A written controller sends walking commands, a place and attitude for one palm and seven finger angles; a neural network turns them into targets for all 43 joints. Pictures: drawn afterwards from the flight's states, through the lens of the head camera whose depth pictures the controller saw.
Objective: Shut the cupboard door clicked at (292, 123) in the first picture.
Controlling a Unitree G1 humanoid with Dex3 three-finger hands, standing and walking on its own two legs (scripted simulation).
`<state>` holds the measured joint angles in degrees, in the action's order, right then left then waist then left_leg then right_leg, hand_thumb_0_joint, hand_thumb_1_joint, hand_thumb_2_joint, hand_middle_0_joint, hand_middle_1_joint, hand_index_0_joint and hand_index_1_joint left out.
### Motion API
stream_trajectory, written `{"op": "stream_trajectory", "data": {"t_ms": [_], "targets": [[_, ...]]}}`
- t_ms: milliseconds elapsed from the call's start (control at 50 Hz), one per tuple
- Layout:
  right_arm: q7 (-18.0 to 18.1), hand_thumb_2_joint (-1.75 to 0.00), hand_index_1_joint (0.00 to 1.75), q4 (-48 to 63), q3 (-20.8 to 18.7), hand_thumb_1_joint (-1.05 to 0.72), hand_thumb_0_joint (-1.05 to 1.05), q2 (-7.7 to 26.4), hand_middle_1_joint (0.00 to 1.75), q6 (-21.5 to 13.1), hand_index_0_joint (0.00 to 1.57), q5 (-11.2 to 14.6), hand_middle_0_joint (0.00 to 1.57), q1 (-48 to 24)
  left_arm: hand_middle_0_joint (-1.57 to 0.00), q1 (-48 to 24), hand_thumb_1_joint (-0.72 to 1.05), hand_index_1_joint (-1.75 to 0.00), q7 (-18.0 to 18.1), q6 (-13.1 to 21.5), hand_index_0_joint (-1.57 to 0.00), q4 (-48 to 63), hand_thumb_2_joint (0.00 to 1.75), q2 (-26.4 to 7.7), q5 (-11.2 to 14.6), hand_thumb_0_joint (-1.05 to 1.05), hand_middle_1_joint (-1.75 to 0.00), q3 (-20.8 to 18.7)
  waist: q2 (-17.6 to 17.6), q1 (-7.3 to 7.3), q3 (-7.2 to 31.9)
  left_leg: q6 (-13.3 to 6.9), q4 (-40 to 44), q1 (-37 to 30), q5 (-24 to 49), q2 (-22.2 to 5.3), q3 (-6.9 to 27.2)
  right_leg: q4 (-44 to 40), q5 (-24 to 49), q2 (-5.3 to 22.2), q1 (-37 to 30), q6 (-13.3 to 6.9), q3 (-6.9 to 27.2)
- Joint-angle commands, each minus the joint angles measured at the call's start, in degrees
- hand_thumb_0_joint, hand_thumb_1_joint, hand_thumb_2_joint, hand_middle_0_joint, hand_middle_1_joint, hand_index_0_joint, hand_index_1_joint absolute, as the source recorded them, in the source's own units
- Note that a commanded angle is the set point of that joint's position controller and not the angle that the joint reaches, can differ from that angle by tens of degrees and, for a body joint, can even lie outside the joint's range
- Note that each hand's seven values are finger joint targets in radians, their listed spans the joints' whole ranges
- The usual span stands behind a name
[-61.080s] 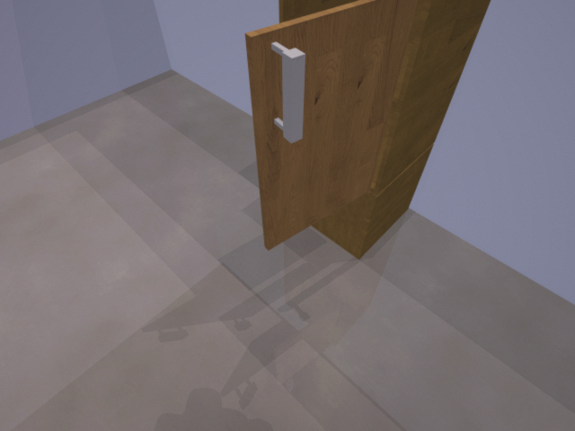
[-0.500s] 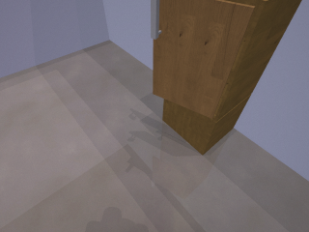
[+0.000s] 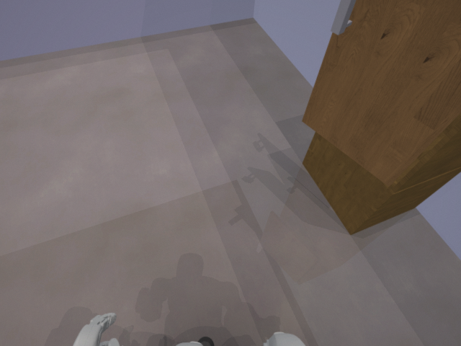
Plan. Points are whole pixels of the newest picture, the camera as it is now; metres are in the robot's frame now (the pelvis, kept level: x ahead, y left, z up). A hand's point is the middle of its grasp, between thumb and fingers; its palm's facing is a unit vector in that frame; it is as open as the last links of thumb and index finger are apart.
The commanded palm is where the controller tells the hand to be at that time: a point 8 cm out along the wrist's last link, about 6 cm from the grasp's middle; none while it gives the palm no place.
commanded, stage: walk to a spot facing it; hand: left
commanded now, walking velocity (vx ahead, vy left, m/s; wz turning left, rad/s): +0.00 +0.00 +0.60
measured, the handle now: out of the picture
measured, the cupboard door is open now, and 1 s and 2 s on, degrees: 18 18 18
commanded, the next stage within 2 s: turn to face it in 1.40 s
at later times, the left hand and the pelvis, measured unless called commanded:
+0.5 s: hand out of the picture -0.03 +0.14 -0.16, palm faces +0.37 -0.89 -0.27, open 7.4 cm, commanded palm none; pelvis +0.00 -0.05 -0.01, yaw +21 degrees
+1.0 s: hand out of the picture +0.11 +0.26 -0.15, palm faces +0.51 -0.83 -0.23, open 7.4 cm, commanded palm none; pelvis +0.12 +0.02 -0.01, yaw +33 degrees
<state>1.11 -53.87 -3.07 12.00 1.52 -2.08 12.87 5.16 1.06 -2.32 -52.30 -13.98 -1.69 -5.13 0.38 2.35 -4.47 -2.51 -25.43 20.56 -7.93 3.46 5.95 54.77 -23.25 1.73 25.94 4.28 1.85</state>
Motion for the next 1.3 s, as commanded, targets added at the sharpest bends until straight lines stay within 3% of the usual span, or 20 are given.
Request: {"op": "stream_trajectory", "data": {"t_ms": [0,80,100,120,140,200,340,540,560,600,620,720,940,1000,1020,1040,1060,1100,1160,1280], "targets": [[0.6,-0.9,0.3,3.2,-3.4,-0.9,0.0,12.0,0.3,0.1,0.2,0.0,0.2,3.7,-0.2,2.1,0.9,-0.3,0.2,0.9,-0.2,5.0,0.9,-3.4,0.4,0.0,-0.3,0.0,10.4,0.27,9.9,-7.2,4.6,-13.2,12.7,-12.9,18.7,-9.8,-2.2,-2.5,-0.7,-0.1,-0.5],[0.0,-0.9,0.3,5.8,-3.8,-0.9,0.0,11.1,0.3,0.9,0.2,0.7,0.2,-2.1,-0.2,9.8,0.9,-0.3,0.5,1.1,-0.2,3.6,0.9,-5.4,0.7,0.0,-0.3,-0.7,8.0,-3.85,9.5,-2.9,1.9,0.7,0.4,-8.0,17.1,-28.7,8.3,-3.6,-18.7,-1.3,-1.9],[-0.4,-0.9,0.3,6.1,-3.8,-0.9,0.0,9.1,0.3,0.9,0.2,1.3,0.2,-2.2,-0.2,11.9,0.9,-0.3,0.8,1.6,-0.2,3.6,0.9,-8.7,0.1,0.0,-0.3,-1.4,0.7,-4.73,10.3,0.2,-4.2,7.1,-7.4,-3.7,12.8,-36.4,6.7,2.7,-24.8,-3.3,4.0],[-0.6,-0.9,0.3,6.9,-3.7,-0.9,0.0,5.5,0.3,0.8,0.2,1.6,0.2,-1.8,-0.2,11.2,0.9,-0.3,1.1,2.0,-0.2,4.4,0.9,-13.2,-0.7,0.0,-0.3,-2.2,-14.5,-4.75,7.8,4.7,-19.9,17.2,-20.0,4.2,2.1,-43.1,-0.3,18.7,-25.4,-10.0,23.5],[-0.8,-0.9,0.3,7.0,-4.0,-0.9,0.0,8.0,0.3,0.9,0.2,0.6,0.2,-2.8,-0.2,6.9,0.9,-0.3,1.4,1.7,-0.2,5.5,0.9,-12.8,-0.3,0.0,-0.3,-1.3,-13.0,-3.65,3.6,4.6,-35.5,16.1,-25.6,2.1,0.7,-43.5,3.1,25.3,-14.2,-13.8,25.1],[-1.8,-0.9,0.3,4.9,-3.7,-0.9,0.0,7.6,0.3,1.9,0.2,0.3,0.2,0.9,-0.2,0.5,0.9,-0.3,1.6,2.3,-0.2,7.0,0.9,-6.7,0.2,0.0,-0.3,0.0,-10.1,1.31,2.1,4.9,-46.8,15.9,-17.4,-2.1,0.0,-37.6,17.2,16.1,-13.0,-11.8,11.2],[-2.4,-0.9,0.3,7.5,-1.7,-0.9,0.0,4.8,0.3,2.0,0.2,1.0,0.2,-7.6,-0.2,13.0,0.9,-0.3,1.7,3.2,-0.2,3.9,0.9,-7.6,0.2,0.0,-0.3,-0.7,-9.8,-3.84,5.3,6.1,-35.5,14.5,-17.5,-3.1,-6.6,-29.4,47.4,15.7,-27.3,-10.9,0.0],[-2.8,-0.9,0.3,7.9,-0.8,-0.9,0.0,4.3,0.3,-0.6,0.2,1.0,0.2,-7.0,-0.2,15.0,0.9,-0.3,-0.2,3.9,-0.2,1.9,0.9,-9.4,-0.2,0.0,-0.3,-1.9,-10.2,-3.05,5.4,2.2,-6.9,-3.9,-16.4,-2.4,-14.0,-27.4,24.5,19.0,-21.7,-9.1,-4.8],[-2.7,-0.9,0.3,6.4,-1.3,-0.9,0.0,6.1,0.3,-1.2,0.2,0.9,0.2,-1.5,-0.2,13.4,0.9,-0.3,-0.5,3.8,-0.2,2.1,0.9,-9.3,0.4,0.0,-0.3,-1.9,-5.8,0.33,7.3,1.0,1.3,-15.8,-11.4,-2.2,-12.4,-18.1,23.4,16.6,-14.4,-6.4,-9.2],[-1.5,-0.9,0.3,3.4,-4.2,-0.9,0.0,17.8,0.3,-1.3,0.2,0.2,0.2,11.4,-0.2,5.6,0.9,-0.3,-1.5,3.5,-0.2,7.9,0.9,-4.2,0.4,0.0,-0.3,0.0,18.5,7.03,9.4,-10.5,7.8,-33.8,-1.3,-25.2,21.3,10.5,-13.0,4.1,16.3,-0.7,-11.3],[-1.0,-0.9,0.3,2.4,-3.9,-0.9,0.0,17.2,0.3,-1.1,0.2,0.4,0.2,13.1,-0.2,1.0,0.9,-0.3,-1.4,3.2,-0.2,9.6,0.9,-5.6,0.1,0.0,-0.3,-0.2,11.4,7.41,6.5,-13.4,8.7,-30.2,-2.5,-27.5,21.1,14.3,-11.9,6.0,19.9,-1.7,-5.0],[-0.2,-0.9,0.3,5.7,-1.4,-0.9,0.0,10.6,0.3,-3.4,0.2,0.6,0.2,1.8,-0.2,5.9,0.9,-0.3,-2.7,2.8,-0.2,5.1,0.9,-4.6,-0.4,0.0,-0.3,-0.8,8.1,-0.48,-1.1,-7.8,13.4,-13.3,-11.3,-16.3,10.3,11.8,5.9,5.8,13.7,-0.8,-2.6],[0.1,-0.9,0.3,0.7,-1.5,-0.9,0.0,9.3,0.3,-4.5,0.2,0.3,0.2,8.2,-0.2,-1.1,0.9,-0.3,-3.4,4.0,-0.2,7.2,0.9,-2.4,0.4,0.0,-0.3,0.1,6.9,-0.18,-1.0,-8.6,11.1,-13.9,2.1,-14.8,5.3,-15.7,13.8,2.2,2.9,-1.3,-5.1],[0.0,-0.9,0.3,-0.2,-1.5,-0.9,0.0,9.4,0.3,-4.3,0.2,0.7,0.2,7.0,-0.2,7.7,0.9,-0.3,-3.0,4.8,-0.2,4.7,0.9,-4.2,0.2,0.0,-0.3,-0.7,3.8,-5.0,1.1,-6.4,2.2,-7.3,6.5,-12.9,3.9,-22.6,15.4,-0.6,-14.5,-3.0,-6.1],[-0.3,-0.9,0.3,-0.4,-1.3,-0.9,0.0,8.0,0.3,-4.6,0.2,1.2,0.2,6.7,-0.2,16.5,0.9,-0.3,-2.5,5.5,-0.2,2.1,0.9,-6.9,-0.1,0.0,-0.3,-1.6,-1.7,-8.76,5.4,-4.5,-9.5,-0.7,5.4,-9.5,1.4,-26.1,12.9,2.1,-28.3,-4.1,-2.0],[-0.8,-0.9,0.3,0.6,-0.7,-0.9,0.0,4.4,0.3,-5.0,0.2,2.0,0.2,9.7,-0.2,24.7,0.9,-0.3,-1.8,6.0,-0.2,0.2,0.9,-13.4,-0.9,0.0,-0.3,-3.4,-18.9,-11.29,13.5,-1.1,-30.1,9.7,-13.0,0.0,-5.4,-33.6,3.7,18.5,-41.4,-9.1,18.3],[-0.6,-0.9,0.3,1.7,-0.8,-0.9,0.0,4.1,0.3,-4.7,0.2,2.0,0.2,9.7,-0.2,25.2,0.9,-0.3,-1.3,5.6,-0.2,0.2,0.9,-14.7,-0.2,0.0,-0.3,-3.3,-21.9,-9.91,15.2,-1.3,-45.9,13.8,-26.4,1.1,-2.6,-42.1,-3.3,26.5,-37.5,-12.0,32.3],[-0.9,-0.9,0.3,0.8,-1.5,-0.9,0.0,5.0,0.3,-4.2,0.2,1.2,0.2,7.2,-0.2,14.2,0.9,-0.3,-0.3,5.2,-0.2,2.2,0.9,-7.7,-0.2,0.0,-0.3,-1.9,-15.6,-5.8,6.2,-1.2,-54.0,17.4,-15.9,-5.3,-0.1,-43.7,-10.1,23.3,-25.2,-10.2,23.7],[-1.9,-0.9,0.3,-0.3,-0.7,-0.9,0.0,1.6,0.3,-2.5,0.2,1.0,0.2,6.2,-0.2,8.4,0.9,-0.3,-0.2,6.1,-0.2,3.4,0.9,-2.5,-0.1,0.0,-0.3,0.1,-6.1,-1.29,4.1,1.0,-49.5,12.7,-9.0,-7.5,-2.4,-41.2,12.4,18.0,-15.0,-8.6,1.6],[-2.5,-0.9,0.3,1.3,-0.3,-0.9,0.0,-0.5,0.3,-0.5,0.2,0.8,0.2,2.5,-0.2,12.4,0.9,-0.3,0.3,6.8,-0.2,1.0,0.9,-1.3,0.2,0.0,-0.3,0.4,-7.6,-0.66,3.8,3.4,-39.0,16.0,-7.6,-7.3,-7.7,-36.7,46.3,16.8,-21.1,-8.3,-11.5]]}}
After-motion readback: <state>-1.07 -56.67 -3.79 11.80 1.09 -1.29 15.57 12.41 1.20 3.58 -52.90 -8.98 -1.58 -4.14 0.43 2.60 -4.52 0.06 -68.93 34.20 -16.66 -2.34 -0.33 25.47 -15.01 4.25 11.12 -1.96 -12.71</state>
